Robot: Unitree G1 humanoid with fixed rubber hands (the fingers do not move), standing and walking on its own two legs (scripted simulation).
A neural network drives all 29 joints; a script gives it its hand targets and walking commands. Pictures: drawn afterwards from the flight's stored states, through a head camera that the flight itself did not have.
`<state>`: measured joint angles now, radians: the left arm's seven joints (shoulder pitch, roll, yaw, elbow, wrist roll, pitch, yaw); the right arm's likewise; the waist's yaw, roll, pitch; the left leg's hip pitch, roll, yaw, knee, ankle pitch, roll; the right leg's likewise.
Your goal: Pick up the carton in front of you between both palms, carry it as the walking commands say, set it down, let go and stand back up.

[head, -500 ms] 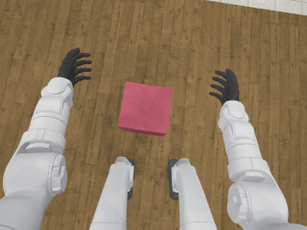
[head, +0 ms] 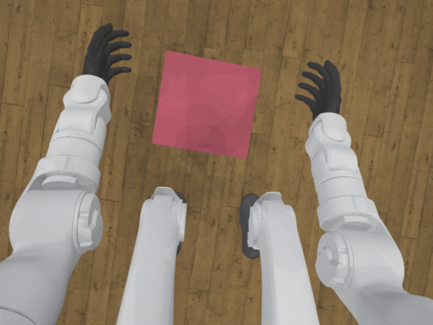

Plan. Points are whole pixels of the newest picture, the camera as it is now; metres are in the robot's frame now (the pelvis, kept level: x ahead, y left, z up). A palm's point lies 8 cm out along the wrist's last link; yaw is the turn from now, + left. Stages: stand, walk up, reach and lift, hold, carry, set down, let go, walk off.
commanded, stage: reach and lift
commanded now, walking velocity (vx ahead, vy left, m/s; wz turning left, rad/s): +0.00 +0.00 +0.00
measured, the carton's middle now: (205, 113) +0.46 +0.05 -0.41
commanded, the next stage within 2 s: none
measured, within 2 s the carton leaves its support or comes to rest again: leaves its support in 1.32 s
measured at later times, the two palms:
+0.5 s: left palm (132, 96) +0.47 +0.22 -0.34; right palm (293, 114) +0.47 -0.16 -0.32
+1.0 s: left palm (144, 96) +0.47 +0.19 -0.34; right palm (282, 114) +0.46 -0.14 -0.32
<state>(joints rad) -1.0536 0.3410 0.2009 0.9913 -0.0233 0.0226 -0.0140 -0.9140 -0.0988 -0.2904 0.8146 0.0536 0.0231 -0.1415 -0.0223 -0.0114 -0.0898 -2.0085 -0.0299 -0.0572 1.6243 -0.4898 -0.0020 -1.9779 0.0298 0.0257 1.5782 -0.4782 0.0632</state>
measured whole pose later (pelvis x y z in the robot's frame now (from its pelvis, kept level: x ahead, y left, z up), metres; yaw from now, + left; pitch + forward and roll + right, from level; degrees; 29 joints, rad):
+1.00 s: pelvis -0.04 -0.01 -0.15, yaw -1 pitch +39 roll -3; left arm -1.35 0.41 -0.06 1.22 -0.23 -0.04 0.05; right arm -1.27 -0.18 -0.08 1.12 0.29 -0.04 -0.18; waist -0.02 -0.07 0.25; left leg -2.29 -0.01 -0.05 2.16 -0.54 0.00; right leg -2.27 0.08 0.04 2.12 -0.53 0.09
